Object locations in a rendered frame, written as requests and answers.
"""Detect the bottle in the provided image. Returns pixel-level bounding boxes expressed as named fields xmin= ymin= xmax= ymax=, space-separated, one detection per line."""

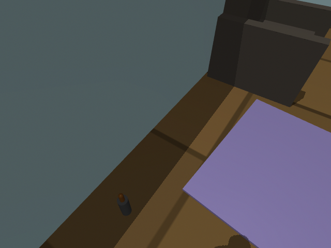
xmin=117 ymin=193 xmax=131 ymax=216

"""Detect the armchair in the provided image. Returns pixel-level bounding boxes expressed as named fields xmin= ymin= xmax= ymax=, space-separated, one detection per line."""
xmin=207 ymin=0 xmax=331 ymax=107

